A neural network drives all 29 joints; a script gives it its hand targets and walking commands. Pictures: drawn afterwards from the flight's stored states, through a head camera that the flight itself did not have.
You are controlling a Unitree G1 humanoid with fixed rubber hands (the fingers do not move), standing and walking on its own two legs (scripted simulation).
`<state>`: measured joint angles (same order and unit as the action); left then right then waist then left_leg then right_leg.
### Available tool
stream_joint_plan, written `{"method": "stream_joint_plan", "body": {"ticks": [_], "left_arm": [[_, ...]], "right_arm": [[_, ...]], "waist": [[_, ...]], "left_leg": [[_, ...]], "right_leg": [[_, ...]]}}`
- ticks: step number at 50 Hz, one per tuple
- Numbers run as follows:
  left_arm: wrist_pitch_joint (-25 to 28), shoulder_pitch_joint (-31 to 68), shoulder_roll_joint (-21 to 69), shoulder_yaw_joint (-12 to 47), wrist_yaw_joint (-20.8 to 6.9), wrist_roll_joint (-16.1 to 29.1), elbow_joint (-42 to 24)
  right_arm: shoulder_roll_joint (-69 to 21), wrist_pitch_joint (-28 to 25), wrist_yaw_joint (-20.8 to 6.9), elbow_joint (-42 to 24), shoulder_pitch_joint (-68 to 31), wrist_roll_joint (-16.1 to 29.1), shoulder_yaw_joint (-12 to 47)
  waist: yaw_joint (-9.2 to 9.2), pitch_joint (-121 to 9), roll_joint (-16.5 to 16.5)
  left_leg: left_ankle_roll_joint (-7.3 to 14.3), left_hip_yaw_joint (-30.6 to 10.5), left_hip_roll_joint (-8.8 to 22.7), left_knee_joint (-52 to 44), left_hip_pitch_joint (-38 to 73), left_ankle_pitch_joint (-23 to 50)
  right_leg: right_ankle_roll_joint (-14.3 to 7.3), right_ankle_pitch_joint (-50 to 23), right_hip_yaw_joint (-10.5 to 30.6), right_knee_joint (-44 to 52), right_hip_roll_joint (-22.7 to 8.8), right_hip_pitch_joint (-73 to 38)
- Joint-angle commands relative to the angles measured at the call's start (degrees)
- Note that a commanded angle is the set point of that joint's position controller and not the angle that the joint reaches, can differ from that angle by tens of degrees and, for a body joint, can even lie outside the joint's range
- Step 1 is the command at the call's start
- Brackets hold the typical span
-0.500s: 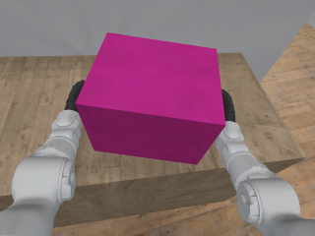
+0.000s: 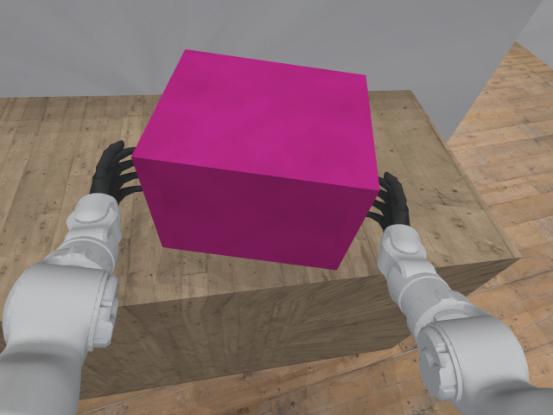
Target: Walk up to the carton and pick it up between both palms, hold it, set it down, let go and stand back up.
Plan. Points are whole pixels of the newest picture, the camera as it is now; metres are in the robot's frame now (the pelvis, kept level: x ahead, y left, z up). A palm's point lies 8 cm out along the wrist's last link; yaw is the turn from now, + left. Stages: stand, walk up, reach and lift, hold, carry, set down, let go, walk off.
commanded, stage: set down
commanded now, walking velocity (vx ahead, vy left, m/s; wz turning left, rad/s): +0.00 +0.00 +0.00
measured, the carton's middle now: (262, 162) +0.52 -0.04 +0.04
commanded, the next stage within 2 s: none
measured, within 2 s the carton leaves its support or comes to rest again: neither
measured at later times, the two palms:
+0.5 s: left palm (93, 209) +0.43 +0.21 +0.06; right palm (406, 257) +0.31 -0.24 +0.02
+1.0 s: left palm (61, 258) +0.37 +0.26 +0.03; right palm (395, 285) +0.28 -0.21 +0.01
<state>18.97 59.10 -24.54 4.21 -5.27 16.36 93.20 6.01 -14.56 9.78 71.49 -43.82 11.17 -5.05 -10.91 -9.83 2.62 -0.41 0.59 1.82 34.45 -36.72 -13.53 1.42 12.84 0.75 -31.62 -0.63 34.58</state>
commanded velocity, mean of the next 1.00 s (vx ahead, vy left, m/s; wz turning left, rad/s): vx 0.00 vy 0.00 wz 0.00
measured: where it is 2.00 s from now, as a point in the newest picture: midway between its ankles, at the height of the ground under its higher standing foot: outside the picture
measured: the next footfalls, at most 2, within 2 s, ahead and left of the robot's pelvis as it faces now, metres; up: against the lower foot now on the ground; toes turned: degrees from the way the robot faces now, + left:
none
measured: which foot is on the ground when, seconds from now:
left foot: down 0.00-1.00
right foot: down 0.00-1.00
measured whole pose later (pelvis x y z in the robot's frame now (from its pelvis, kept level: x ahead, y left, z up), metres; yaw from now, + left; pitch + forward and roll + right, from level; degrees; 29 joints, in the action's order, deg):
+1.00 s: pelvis -0.03 +0.01 +0.00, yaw +0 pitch +12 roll -2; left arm 9.0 33.1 -30.3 4.9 -9.8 18.1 55.2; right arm 6.6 -7.8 14.3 37.9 -16.7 15.8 1.4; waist -6.4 -5.8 2.6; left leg 0.4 0.6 1.8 36.6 -35.3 -13.0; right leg 1.5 11.5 0.8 -32.2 -0.6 32.3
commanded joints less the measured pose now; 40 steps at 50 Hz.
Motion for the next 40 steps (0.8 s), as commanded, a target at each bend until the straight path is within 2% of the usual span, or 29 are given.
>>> {"method": "stream_joint_plan", "body": {"ticks": [1,3,10,12,17,18,20,22,23,26,28,31,32,33,34,36,38,40], "left_arm": [[3.20,30.23,-15.94,7.95,-1.32,9.56,-3.52],[3.12,29.92,-16.58,8.48,-1.61,9.77,-2.70],[2.73,26.66,-18.37,7.75,-2.01,9.98,-5.36],[2.58,24.89,-18.21,7.79,-2.20,10.11,-6.64],[1.74,21.61,-19.08,6.77,-2.63,10.06,-6.19],[1.78,21.44,-18.97,7.37,-2.63,10.53,-7.13],[1.40,18.23,-18.80,6.21,-3.02,9.50,-8.84],[1.12,18.75,-19.54,6.34,-3.07,10.00,-9.69],[0.95,18.03,-19.38,6.23,-3.11,10.11,-11.08],[0.43,14.35,-19.65,4.40,-3.47,8.90,-16.56],[-0.24,13.52,-20.82,4.23,-3.76,9.49,-16.27],[-1.55,8.35,-21.41,2.53,-4.47,8.99,-21.55],[-1.79,9.66,-21.96,2.36,-4.22,8.74,-24.15],[-2.25,5.97,-22.08,1.03,-4.48,7.80,-27.23],[-2.88,5.81,-22.22,0.81,-4.66,8.03,-29.26],[-3.99,2.81,-23.76,-0.69,-5.17,7.99,-31.07],[-5.37,0.73,-24.56,-2.50,-5.37,7.21,-35.53],[-6.72,-3.48,-25.05,-4.15,-5.80,7.14,-38.98]], "right_arm": [[18.49,-1.49,0.72,-9.97,-22.26,8.20,3.32],[18.07,-1.26,0.94,-10.41,-22.34,8.58,3.57],[17.95,-1.19,1.66,-15.05,-20.19,9.54,4.84],[17.27,-1.25,1.95,-16.63,-19.00,9.45,4.70],[16.67,-1.33,2.36,-19.76,-17.18,10.40,6.42],[17.40,-1.19,2.47,-20.32,-17.27,10.27,5.39],[16.50,-1.49,2.51,-22.15,-14.39,10.77,6.87],[17.11,-1.05,2.66,-23.14,-14.61,10.72,6.33],[17.27,-0.75,2.68,-23.33,-13.05,10.66,5.92],[16.85,-0.96,2.89,-26.61,-9.76,11.27,6.82],[16.68,0.04,2.83,-27.37,-8.83,11.84,7.70],[16.16,0.40,3.22,-31.48,-4.56,11.87,8.54],[16.98,0.85,3.29,-32.72,-5.70,11.56,7.13],[16.47,0.56,3.47,-34.01,-1.46,11.46,7.14],[16.74,0.87,3.70,-35.30,-1.52,11.26,6.65],[16.37,1.82,3.97,-38.45,0.87,11.06,6.81],[16.54,2.35,4.29,-41.01,3.11,10.42,5.87],[15.64,2.92,4.79,-44.77,5.86,10.04,5.89]], "waist": [[-1.43,-31.81,-12.95],[-1.88,-31.45,-12.50],[-0.11,-31.21,-11.25],[-0.24,-31.19,-10.75],[1.29,-30.27,-9.61],[0.68,-29.68,-9.56],[2.11,-29.60,-9.01],[1.89,-29.49,-9.81],[1.75,-28.57,-9.97],[2.98,-28.93,-10.65],[3.46,-26.83,-10.37],[4.74,-26.43,-10.15],[4.41,-26.91,-10.52],[4.83,-26.74,-10.66],[4.99,-26.77,-11.43],[5.70,-25.36,-10.10],[5.85,-25.31,-10.96],[6.95,-24.24,-10.08]], "left_leg": [[-2.21,0.64,-2.85,2.15,16.57,14.25],[-1.61,0.70,-2.99,2.45,15.42,12.37],[-0.97,0.81,-3.16,2.33,14.97,9.39],[-0.87,0.81,-3.18,2.30,15.73,9.22],[-0.34,0.77,-3.31,2.52,15.42,8.19],[-0.39,0.64,-3.15,2.28,15.86,7.42],[-0.37,0.69,-3.22,2.26,17.41,8.78],[-0.40,0.59,-3.06,1.62,17.37,7.69],[-0.53,0.66,-2.98,1.55,18.54,8.40],[-0.98,0.64,-2.99,1.58,21.80,11.63],[-0.66,0.81,-2.94,1.08,20.97,10.63],[-0.71,1.07,-3.00,0.27,23.82,12.60],[-0.90,0.71,-2.82,-0.25,24.85,12.74],[-1.11,0.83,-2.80,-0.36,27.01,14.45],[-1.53,0.74,-2.67,-0.33,27.48,15.54],[-0.98,1.33,-2.96,-1.10,26.94,14.85],[-1.33,1.28,-2.95,-1.50,28.64,16.33],[-1.29,1.55,-3.06,-2.07,29.28,16.66]], "right_leg": [[-1.31,-17.55,-5.14,0.55,1.71,0.22],[-1.30,-16.57,-5.11,0.07,1.48,0.18],[-1.09,-14.31,-4.86,0.05,1.49,-1.98],[-1.03,-15.02,-4.85,0.05,1.55,-2.78],[-0.84,-14.72,-4.36,-0.14,1.34,-4.93],[-0.90,-14.05,-4.58,0.10,1.44,-4.36],[-0.71,-14.96,-4.38,0.31,1.51,-5.94],[-0.85,-14.13,-4.35,0.83,1.36,-6.27],[-0.86,-13.73,-4.51,0.93,1.68,-5.92],[-0.96,-16.02,-4.37,1.37,1.93,-8.77],[-1.12,-14.49,-3.89,1.97,1.65,-9.44],[-0.93,-15.73,-3.71,2.89,1.65,-12.09],[-1.13,-14.66,-3.93,3.51,2.02,-12.10],[-1.06,-15.47,-3.83,3.98,2.20,-12.91],[-1.16,-16.01,-4.00,4.09,2.25,-13.23],[-0.85,-15.82,-3.35,4.87,2.01,-15.73],[-0.86,-15.98,-3.41,5.44,2.31,-16.97],[-0.75,-15.82,-2.89,6.20,2.02,-18.88]]}}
